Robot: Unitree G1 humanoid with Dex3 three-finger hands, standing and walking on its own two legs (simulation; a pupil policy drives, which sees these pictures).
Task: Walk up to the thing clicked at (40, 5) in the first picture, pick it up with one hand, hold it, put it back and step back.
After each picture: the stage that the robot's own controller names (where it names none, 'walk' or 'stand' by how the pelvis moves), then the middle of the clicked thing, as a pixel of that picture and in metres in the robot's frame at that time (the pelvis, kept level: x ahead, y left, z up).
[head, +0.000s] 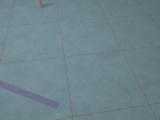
stand; (39, 0) +2.27 +0.61 -0.65
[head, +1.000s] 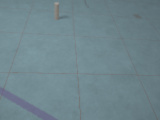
walk; (56, 11) +2.17 +0.27 -0.62
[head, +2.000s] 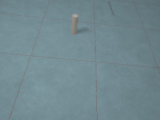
walk; (74, 24) +1.53 +0.04 -0.64
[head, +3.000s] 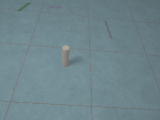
walk; (65, 56) +1.05 +0.10 -0.65
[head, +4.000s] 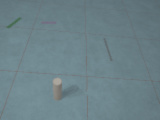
walk; (57, 89) +0.70 +0.13 -0.65
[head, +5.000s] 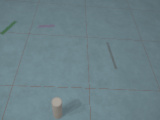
stand; (57, 108) +0.50 +0.12 -0.64
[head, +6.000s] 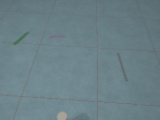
stand; out of the picture +0.44 +0.14 -0.65
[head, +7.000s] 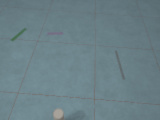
stand; out of the picture +0.44 +0.15 -0.65
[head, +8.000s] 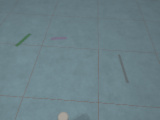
stand; out of the picture +0.45 +0.14 -0.66
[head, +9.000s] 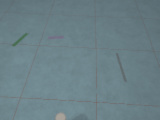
stand; out of the picture +0.43 +0.15 -0.66
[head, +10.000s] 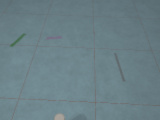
stand; out of the picture +0.43 +0.15 -0.66
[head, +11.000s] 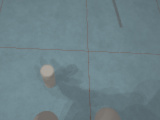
go down; (48, 77) +0.47 +0.14 -0.45
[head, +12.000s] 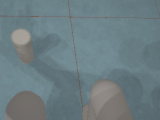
go down; (24, 48) +0.52 +0.17 -0.29
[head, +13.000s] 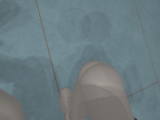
close in; out of the picture +0.51 +0.21 -0.19
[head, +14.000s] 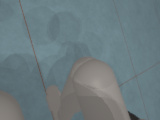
close; out of the picture +0.51 +0.23 -0.18
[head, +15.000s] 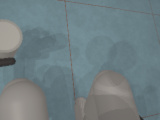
lift; (4, 45) +0.41 +0.21 -0.09
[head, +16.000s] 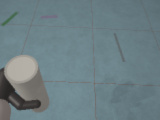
hold; (32, 89) +0.30 +0.15 +0.06
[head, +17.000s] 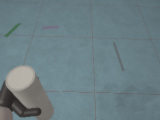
hold; (35, 98) +0.29 +0.15 +0.03
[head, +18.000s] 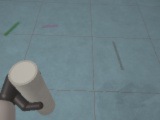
hold; (37, 92) +0.30 +0.15 +0.03
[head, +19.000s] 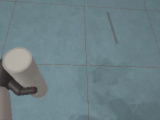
crouch; (30, 77) +0.36 +0.16 -0.02
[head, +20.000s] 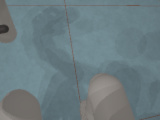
lower; out of the picture +0.52 +0.17 -0.04
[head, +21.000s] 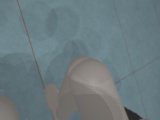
lower; out of the picture +0.48 +0.24 -0.19
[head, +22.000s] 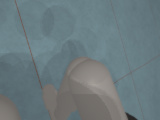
lower; out of the picture +0.48 +0.24 -0.19
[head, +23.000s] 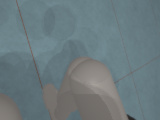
lower; out of the picture +0.48 +0.23 -0.19
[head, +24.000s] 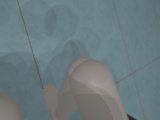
lower; out of the picture +0.48 +0.23 -0.19
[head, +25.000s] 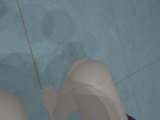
open; out of the picture +0.48 +0.20 -0.20
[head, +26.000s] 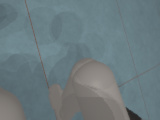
rise; out of the picture +0.47 +0.20 -0.19
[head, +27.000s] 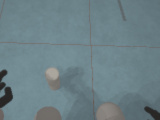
stand; (53, 80) +0.45 +0.12 -0.43
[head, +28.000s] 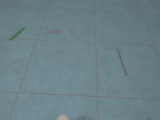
stand; out of the picture +0.40 +0.11 -0.59
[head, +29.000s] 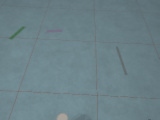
stand; out of the picture +0.41 +0.11 -0.60
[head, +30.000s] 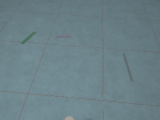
stand; out of the picture +0.42 +0.10 -0.65
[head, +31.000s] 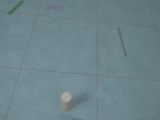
walk; (66, 102) +0.44 +0.06 -0.64
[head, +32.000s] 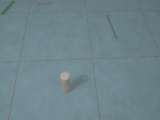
walk; (65, 83) +0.60 +0.12 -0.62
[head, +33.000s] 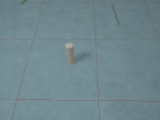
walk; (70, 54) +0.94 +0.15 -0.63
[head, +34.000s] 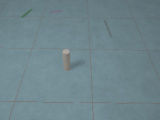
stand; (66, 60) +1.06 +0.15 -0.64
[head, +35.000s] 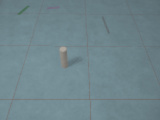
stand; (63, 57) +1.06 +0.17 -0.66
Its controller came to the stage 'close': yes
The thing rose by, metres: 0.68
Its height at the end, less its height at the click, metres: +0.00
